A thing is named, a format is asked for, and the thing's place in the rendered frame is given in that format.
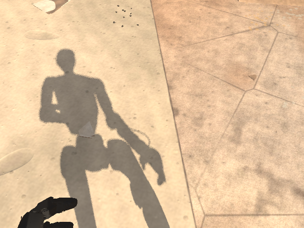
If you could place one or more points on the left robot hand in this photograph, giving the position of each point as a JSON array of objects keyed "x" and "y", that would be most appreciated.
[{"x": 46, "y": 209}]

